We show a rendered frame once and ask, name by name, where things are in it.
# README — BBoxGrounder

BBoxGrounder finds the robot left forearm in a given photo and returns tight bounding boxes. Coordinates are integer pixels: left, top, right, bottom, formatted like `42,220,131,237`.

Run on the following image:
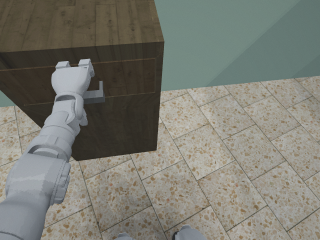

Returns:
5,91,84,197

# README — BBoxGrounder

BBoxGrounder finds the robot right thigh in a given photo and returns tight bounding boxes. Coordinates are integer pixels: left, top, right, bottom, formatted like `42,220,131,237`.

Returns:
175,228,207,240

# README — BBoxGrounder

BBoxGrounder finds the cabinet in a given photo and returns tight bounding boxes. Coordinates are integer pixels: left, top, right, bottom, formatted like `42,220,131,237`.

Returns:
0,0,165,161

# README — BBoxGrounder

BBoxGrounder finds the handle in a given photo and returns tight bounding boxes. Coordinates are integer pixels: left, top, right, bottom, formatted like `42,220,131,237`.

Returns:
83,81,105,104

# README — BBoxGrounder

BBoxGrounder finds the left robot upper arm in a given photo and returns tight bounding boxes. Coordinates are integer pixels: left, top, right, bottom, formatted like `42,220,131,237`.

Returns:
0,153,71,240

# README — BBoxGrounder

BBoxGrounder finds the robot left shin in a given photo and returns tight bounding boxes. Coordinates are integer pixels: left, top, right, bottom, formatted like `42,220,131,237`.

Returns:
118,232,131,238

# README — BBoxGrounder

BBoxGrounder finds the robot left hand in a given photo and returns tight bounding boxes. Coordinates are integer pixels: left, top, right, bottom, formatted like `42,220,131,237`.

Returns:
51,58,95,126

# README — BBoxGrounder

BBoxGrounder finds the drawer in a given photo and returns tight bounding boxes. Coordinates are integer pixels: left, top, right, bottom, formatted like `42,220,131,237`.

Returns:
0,57,155,105

